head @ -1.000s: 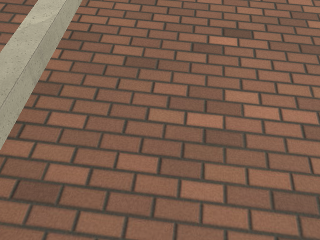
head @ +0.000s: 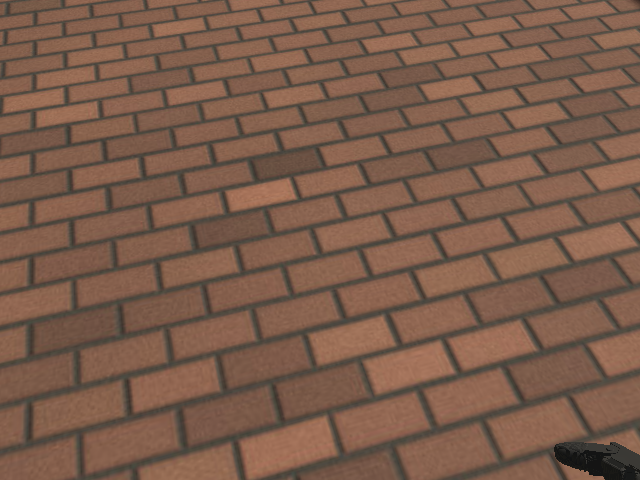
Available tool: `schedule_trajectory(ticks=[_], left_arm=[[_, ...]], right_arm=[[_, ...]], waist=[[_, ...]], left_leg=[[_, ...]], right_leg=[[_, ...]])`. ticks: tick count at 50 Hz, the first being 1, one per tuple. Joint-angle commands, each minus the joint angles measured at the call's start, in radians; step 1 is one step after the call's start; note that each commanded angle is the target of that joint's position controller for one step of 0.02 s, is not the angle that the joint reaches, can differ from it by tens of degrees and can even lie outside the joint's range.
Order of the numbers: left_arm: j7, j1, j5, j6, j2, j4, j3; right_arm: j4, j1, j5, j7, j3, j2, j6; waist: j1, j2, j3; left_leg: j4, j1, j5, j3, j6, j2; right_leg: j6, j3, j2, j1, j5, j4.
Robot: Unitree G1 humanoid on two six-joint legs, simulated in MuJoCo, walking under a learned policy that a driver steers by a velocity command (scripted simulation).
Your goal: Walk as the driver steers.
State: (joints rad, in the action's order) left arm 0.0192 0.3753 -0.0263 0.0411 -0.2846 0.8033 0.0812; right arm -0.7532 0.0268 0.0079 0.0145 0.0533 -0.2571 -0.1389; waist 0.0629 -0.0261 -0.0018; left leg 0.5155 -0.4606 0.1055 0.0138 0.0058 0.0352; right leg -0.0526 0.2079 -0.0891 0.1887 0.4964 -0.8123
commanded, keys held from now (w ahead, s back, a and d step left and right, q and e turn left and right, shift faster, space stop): w+e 0.12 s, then e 0.12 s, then q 0.76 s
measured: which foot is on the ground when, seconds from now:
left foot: down 0.00-0.42, up 0.44-0.80, down 0.82-1.00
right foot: up 0.00-0.40, down 0.42-0.82, up 0.84-1.00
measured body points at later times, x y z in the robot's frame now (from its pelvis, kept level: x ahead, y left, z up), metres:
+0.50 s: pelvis +0.20 -0.04 +0.00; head +0.24 -0.05 +0.45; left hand +0.45 +0.16 -0.07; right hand +0.20 -0.32 -0.13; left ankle +0.11 +0.12 -0.67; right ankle +0.28 -0.16 -0.72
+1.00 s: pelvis +0.22 +0.01 +0.02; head +0.25 +0.05 +0.47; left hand +0.35 +0.31 -0.10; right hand +0.35 -0.27 -0.07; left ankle +0.22 +0.09 -0.72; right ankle +0.26 -0.15 -0.64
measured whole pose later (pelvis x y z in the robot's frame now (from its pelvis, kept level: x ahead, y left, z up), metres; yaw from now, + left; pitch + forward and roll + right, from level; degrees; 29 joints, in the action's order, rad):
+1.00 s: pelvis +0.22 +0.01 +0.02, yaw +7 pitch +2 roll -3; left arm 0.06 0.08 0.01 -0.03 -0.31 0.79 0.11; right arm -0.75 0.25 0.00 -0.02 0.06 -0.28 0.01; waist -0.03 -0.03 0.03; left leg 0.50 -0.30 0.23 0.04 0.06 0.01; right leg 0.04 0.02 -0.01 0.59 0.36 -1.10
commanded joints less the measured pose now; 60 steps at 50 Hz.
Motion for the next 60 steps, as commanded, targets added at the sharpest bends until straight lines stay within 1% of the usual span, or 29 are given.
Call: schedule_trajectory(ticks=[1,2,3,4,6,9,12,16,18,20,21,22,23,24,26,28,31,35,39,40,41,42,43,44,46,47,49,55,60], left_arm=[[-0.001,0.007,-0.012,0.022,-0.143,-0.105,0.014],[0.001,-0.053,-0.003,0.016,-0.139,-0.117,0.016],[-0.002,-0.091,0.008,0.015,-0.126,-0.131,0.019],[-0.008,-0.086,0.005,0.010,-0.108,-0.136,0.021],[-0.015,-0.075,-0.005,-0.003,-0.069,-0.143,0.016],[-0.011,-0.122,0.007,-0.016,-0.051,-0.185,0.013],[-0.024,-0.166,0.012,-0.016,-0.034,-0.205,0.004],[-0.048,-0.272,0.020,-0.004,-0.006,-0.238,-0.008],[-0.052,-0.268,0.029,0.004,-0.033,-0.238,0.000],[-0.041,-0.159,0.045,0.014,-0.087,-0.194,0.023],[-0.027,-0.090,0.062,0.016,-0.166,-0.183,0.042],[-0.011,-0.057,0.097,0.007,-0.193,-0.195,0.033],[-0.014,-0.062,0.076,-0.002,-0.128,-0.197,0.013],[-0.020,-0.098,0.053,-0.010,-0.119,-0.196,0.011],[-0.018,-0.197,0.034,-0.012,-0.106,-0.186,0.007],[-0.010,-0.286,0.049,-0.016,-0.114,-0.179,0.013],[0.006,-0.331,0.054,-0.014,-0.103,-0.164,0.016],[0.025,-0.329,0.044,-0.023,-0.116,-0.130,0.024],[0.028,-0.348,0.011,-0.042,-0.138,-0.101,0.031],[0.028,-0.327,0.001,-0.048,-0.116,-0.084,0.028],[0.023,-0.267,0.011,-0.057,-0.072,-0.065,0.022],[0.020,-0.279,0.046,-0.058,-0.049,-0.101,0.013],[0.027,-0.389,0.044,-0.053,-0.078,-0.137,0.023],[0.032,-0.400,0.025,-0.054,-0.105,-0.134,0.033],[0.046,-0.341,0.034,-0.063,-0.123,-0.086,0.047],[0.047,-0.327,0.041,-0.063,-0.122,-0.081,0.049],[0.044,-0.313,0.034,-0.054,-0.102,-0.077,0.047],[0.031,-0.358,0.023,-0.034,-0.072,-0.089,0.028],[0.010,-0.340,0.014,-0.016,-0.092,-0.084,0.027]], right_arm=[[0.005,0.283,-0.011,-0.008,0.051,-0.146,0.011],[0.014,0.229,-0.004,-0.008,0.042,-0.128,0.020],[0.008,0.191,0.002,-0.007,0.035,-0.109,0.025],[0.004,0.175,0.008,-0.008,0.029,-0.096,0.024],[-0.010,0.171,0.002,-0.006,0.032,-0.097,0.018],[-0.024,0.157,0.002,-0.011,0.046,-0.142,0.015],[-0.025,0.139,-0.004,-0.028,0.053,-0.168,0.039],[-0.069,0.217,-0.026,-0.025,0.045,-0.177,0.060],[-0.082,0.213,-0.044,-0.016,0.046,-0.196,0.065],[-0.092,0.203,-0.052,-0.012,0.038,-0.185,0.066],[-0.087,0.237,-0.027,-0.009,0.022,-0.144,0.059],[-0.082,0.339,0.002,0.003,-0.016,-0.054,0.052],[-0.109,0.373,-0.020,0.007,-0.015,-0.079,0.063],[-0.092,0.309,-0.047,0.006,0.011,-0.163,0.080],[-0.081,0.239,-0.036,-0.019,0.020,-0.155,0.121],[-0.089,0.281,-0.026,-0.043,0.025,-0.133,0.168],[-0.068,0.286,-0.020,-0.056,0.031,-0.111,0.193],[-0.014,0.208,-0.014,-0.038,0.029,-0.106,0.196],[-0.011,0.261,-0.011,-0.011,0.042,-0.118,0.195],[-0.024,0.294,-0.002,-0.009,0.051,-0.134,0.195],[-0.014,0.304,0.005,-0.019,0.069,-0.204,0.192],[0.035,0.276,0.003,-0.034,0.078,-0.297,0.187],[0.045,0.294,0.045,-0.021,0.080,-0.309,0.162],[0.052,0.248,0.045,-0.015,0.076,-0.289,0.139],[0.077,0.141,-0.005,-0.028,0.058,-0.215,0.129],[0.084,0.128,-0.012,-0.036,0.050,-0.197,0.131],[0.088,0.160,-0.009,-0.046,0.043,-0.178,0.133],[0.103,0.207,-0.018,-0.062,0.061,-0.214,0.149],[0.135,0.173,-0.016,-0.050,0.070,-0.229,0.165]], waist=[[-0.152,0.187,-0.186],[-0.138,0.105,-0.102],[-0.118,0.090,-0.038],[-0.092,0.118,-0.019],[-0.078,0.143,-0.005],[-0.060,0.114,0.017],[-0.069,0.120,-0.010],[-0.109,0.110,-0.032],[-0.086,0.121,-0.038],[-0.019,0.098,-0.089],[-0.006,0.032,-0.174],[-0.031,-0.162,-0.323],[-0.019,-0.193,-0.448],[-0.008,-0.134,-0.367],[-0.044,-0.067,-0.196],[-0.101,-0.104,-0.122],[-0.113,-0.122,-0.101],[-0.088,-0.119,-0.107],[-0.127,-0.104,-0.109],[-0.133,-0.059,-0.088],[-0.107,0.149,-0.031],[-0.071,0.388,0.026],[-0.141,0.315,-0.028],[-0.112,0.231,-0.012],[-0.062,0.159,-0.017],[-0.052,0.165,-0.032],[-0.053,0.144,-0.076],[-0.090,0.169,-0.080],[-0.094,0.190,-0.080]], left_leg=[[-0.206,0.713,0.356,0.620,0.210,-0.428],[-0.222,0.578,0.249,0.479,0.178,-0.386],[-0.251,0.467,0.144,0.385,0.169,-0.345],[-0.275,0.400,0.079,0.309,0.158,-0.316],[-0.323,0.344,0.012,0.201,0.164,-0.287],[-0.311,0.329,-0.403,0.065,0.188,-0.299],[-0.290,0.332,-0.513,-0.075,0.166,-0.267],[-0.243,0.357,-0.502,-0.084,0.162,-0.260],[-0.180,0.397,-0.509,-0.043,0.150,-0.277],[-0.024,0.384,-0.510,-0.040,0.101,-0.222],[0.128,0.276,-0.307,-0.071,0.045,-0.159],[0.431,-0.013,0.316,-0.065,-0.033,-0.068],[0.575,-0.023,0.648,0.073,-0.053,-0.066],[0.645,-0.081,0.642,0.080,-0.060,-0.088],[0.624,-0.137,0.541,0.047,-0.073,-0.121],[0.598,-0.008,0.427,0.009,-0.099,-0.113],[0.544,0.045,0.337,-0.018,-0.091,-0.112],[0.386,0.081,0.264,-0.037,-0.052,-0.126],[0.144,0.214,0.169,-0.097,0.015,-0.086],[0.046,0.262,0.124,-0.085,0.049,-0.063],[-0.127,0.298,-0.032,0.131,0.114,-0.179],[-0.170,0.344,-0.311,0.453,0.255,-0.393],[-0.244,0.259,-0.186,0.530,0.345,-0.426],[-0.253,0.252,-0.068,0.458,0.297,-0.369],[-0.227,0.257,-0.020,0.345,0.196,-0.295],[-0.217,0.248,-0.064,0.317,0.187,-0.273],[-0.199,0.299,-0.140,0.292,0.189,-0.248],[-0.169,0.383,-0.113,0.342,0.203,-0.228],[-0.140,0.316,-0.172,0.427,0.225,-0.215]], right_leg=[[0.020,-0.016,0.087,0.630,0.003,-0.500],[0.026,-0.056,0.126,0.600,-0.074,-0.489],[0.027,-0.063,0.154,0.575,-0.127,-0.441],[0.024,-0.066,0.182,0.529,-0.159,-0.408],[0.028,-0.096,0.200,0.498,-0.187,-0.370],[0.059,-0.118,0.196,0.520,-0.243,-0.257],[0.067,-0.177,0.183,0.450,-0.413,-0.072],[0.038,-0.206,0.129,0.307,-0.490,0.160],[0.011,-0.209,0.111,0.257,-0.451,0.243],[-0.029,-0.235,0.075,0.052,-0.608,0.412],[-0.069,-0.143,0.195,-0.156,-1.036,0.359],[-0.248,0.134,0.492,-0.480,-1.427,0.271],[-0.319,0.200,0.553,-0.456,-1.403,0.286],[-0.289,0.121,0.493,-0.371,-1.232,0.322],[-0.217,0.024,0.421,-0.175,-0.877,0.416],[-0.193,-0.069,0.381,0.057,-0.660,0.511],[-0.192,-0.152,0.377,0.144,-0.493,0.558],[-0.182,-0.187,0.408,0.106,-0.419,0.556],[-0.111,-0.237,0.406,0.092,-0.353,0.462],[-0.055,-0.277,0.364,0.127,-0.276,0.375],[0.040,-0.377,0.261,0.248,-0.141,0.142],[0.129,-0.374,0.110,0.510,0.169,-0.133],[0.108,-0.204,0.078,0.528,0.186,-0.286],[0.084,-0.157,0.099,0.535,0.083,-0.335],[0.079,-0.138,0.124,0.528,-0.075,-0.328],[0.087,-0.140,0.116,0.497,-0.122,-0.343],[0.098,-0.136,0.098,0.476,-0.177,-0.336],[0.136,-0.115,0.078,0.439,-0.196,-0.045],[0.133,-0.114,0.050,0.292,-0.143,0.103]])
